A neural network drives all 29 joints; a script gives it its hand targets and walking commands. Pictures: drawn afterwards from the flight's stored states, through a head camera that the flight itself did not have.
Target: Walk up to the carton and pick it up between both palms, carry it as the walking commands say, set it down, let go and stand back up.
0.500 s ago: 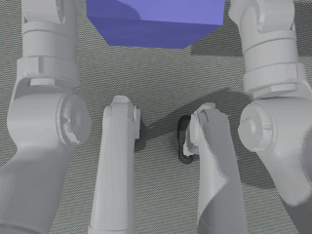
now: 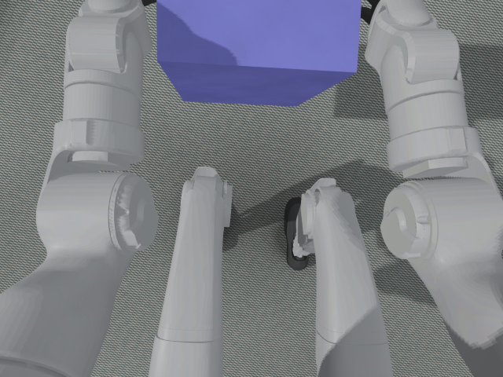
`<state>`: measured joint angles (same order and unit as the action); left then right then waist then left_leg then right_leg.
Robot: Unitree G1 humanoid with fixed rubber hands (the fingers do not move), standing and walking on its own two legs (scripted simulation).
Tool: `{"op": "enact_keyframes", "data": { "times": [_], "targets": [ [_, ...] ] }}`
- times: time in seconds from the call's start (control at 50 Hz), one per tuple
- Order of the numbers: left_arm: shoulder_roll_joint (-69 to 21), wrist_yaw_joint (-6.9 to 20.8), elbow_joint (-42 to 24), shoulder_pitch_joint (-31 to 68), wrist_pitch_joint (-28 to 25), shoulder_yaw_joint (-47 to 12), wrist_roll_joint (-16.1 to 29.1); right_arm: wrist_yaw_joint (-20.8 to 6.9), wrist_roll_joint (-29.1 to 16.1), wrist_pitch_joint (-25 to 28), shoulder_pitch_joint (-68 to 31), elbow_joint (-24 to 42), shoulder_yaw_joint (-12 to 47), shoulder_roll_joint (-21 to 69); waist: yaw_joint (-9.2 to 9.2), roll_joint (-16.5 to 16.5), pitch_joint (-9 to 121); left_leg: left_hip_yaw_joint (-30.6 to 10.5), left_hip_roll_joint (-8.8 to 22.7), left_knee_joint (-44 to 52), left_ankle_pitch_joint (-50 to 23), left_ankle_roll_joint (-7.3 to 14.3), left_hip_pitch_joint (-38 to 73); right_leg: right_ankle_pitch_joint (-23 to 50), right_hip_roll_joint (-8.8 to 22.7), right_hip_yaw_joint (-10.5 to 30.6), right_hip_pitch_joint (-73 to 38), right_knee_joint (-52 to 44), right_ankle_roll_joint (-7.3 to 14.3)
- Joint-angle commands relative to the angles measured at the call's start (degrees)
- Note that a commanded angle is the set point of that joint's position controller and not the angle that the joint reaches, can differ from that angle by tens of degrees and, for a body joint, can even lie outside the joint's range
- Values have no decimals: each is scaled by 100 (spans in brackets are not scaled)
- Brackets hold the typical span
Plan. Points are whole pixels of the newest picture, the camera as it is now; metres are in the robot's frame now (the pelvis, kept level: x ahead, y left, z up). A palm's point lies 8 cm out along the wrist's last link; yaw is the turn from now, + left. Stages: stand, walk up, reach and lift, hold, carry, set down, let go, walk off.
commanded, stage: reach and lift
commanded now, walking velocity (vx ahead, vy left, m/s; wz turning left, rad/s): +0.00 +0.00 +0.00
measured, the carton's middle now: (250, 17) +0.57 +0.05 -0.14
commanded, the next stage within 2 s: none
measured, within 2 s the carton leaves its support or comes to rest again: neither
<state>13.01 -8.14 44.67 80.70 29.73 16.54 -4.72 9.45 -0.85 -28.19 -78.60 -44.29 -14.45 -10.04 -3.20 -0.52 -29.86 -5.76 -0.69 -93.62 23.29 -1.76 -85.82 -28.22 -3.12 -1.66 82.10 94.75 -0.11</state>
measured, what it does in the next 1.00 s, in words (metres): rises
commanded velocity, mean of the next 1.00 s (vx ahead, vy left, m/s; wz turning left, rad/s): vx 0.00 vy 0.00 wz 0.00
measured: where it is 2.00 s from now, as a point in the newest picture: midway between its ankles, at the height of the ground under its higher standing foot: (253, 238)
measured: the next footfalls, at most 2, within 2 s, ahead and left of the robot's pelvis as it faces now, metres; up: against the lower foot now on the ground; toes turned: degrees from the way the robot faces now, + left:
none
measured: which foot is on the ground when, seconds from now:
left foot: down 0.00-1.00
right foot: down 0.00-1.00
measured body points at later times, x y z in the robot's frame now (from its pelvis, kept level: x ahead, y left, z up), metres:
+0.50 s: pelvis +0.00 +0.00 +0.06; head +0.27 +0.04 +0.41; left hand +0.53 +0.20 +0.02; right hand +0.54 -0.10 +0.01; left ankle +0.17 +0.13 -0.51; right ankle +0.14 -0.12 -0.51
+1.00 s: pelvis +0.06 +0.00 +0.13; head +0.17 +0.03 +0.56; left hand +0.50 +0.19 +0.15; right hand +0.51 -0.11 +0.14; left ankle +0.17 +0.13 -0.51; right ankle +0.14 -0.12 -0.51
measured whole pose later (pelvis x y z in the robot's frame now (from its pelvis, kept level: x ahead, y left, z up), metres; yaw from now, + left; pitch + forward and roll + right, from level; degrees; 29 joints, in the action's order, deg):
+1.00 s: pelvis +0.06 +0.00 +0.13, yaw +1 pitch +20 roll -3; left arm -3.9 -8.4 41.7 51.5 29.2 25.5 -15.2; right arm 2.6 12.3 -28.1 -47.9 -43.3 -24.8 1.2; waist -3.2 0.1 6.8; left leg -6.7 -0.8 -65.7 19.6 -1.8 -65.8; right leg -23.6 -3.1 -1.1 61.4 65.2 0.1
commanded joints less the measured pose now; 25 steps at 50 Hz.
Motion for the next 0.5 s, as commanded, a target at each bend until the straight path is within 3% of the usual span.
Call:
{"op": "enact_keyframes", "data": {
  "times": [0.0,0.24,0.32,0.48],
  "targets": [
    [-7180,1897,-2157,3854,-367,-2790,1375,-2055,-1073,393,-4558,2373,2578,7035,-314,309,15087,715,-764,1218,-1640,74,5516,1283,-820,135,-3153,-1446,-54],
    [-7530,1928,-1806,3374,-356,-2761,1241,-2143,-863,430,-4113,1949,2420,7065,-160,400,14096,571,-711,1857,-1145,47,5742,886,-733,215,-3284,-2097,-5],
    [-7620,1924,-2128,3329,-365,-3027,1360,-2153,-966,451,-4044,2286,2592,7128,-108,463,14668,518,-725,1963,-1583,33,6283,1266,-764,227,-3641,-2202,-15],
    [-7742,1937,-2168,3135,-377,-3091,1375,-2189,-941,449,-3880,2382,2705,7216,-42,310,14439,452,-720,2365,-1507,64,6490,1257,-715,303,-4111,-2624,-30]
  ]
}}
